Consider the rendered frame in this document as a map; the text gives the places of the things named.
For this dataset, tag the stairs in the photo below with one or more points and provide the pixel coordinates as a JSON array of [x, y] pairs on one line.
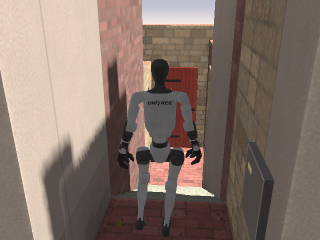
[[191, 196]]

